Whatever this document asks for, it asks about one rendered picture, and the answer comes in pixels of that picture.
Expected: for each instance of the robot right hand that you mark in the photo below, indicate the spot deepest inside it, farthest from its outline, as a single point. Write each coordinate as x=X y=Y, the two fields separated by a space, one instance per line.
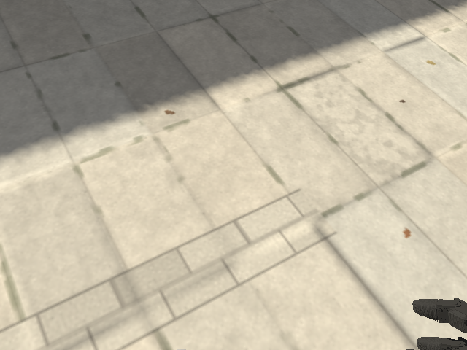
x=453 y=312

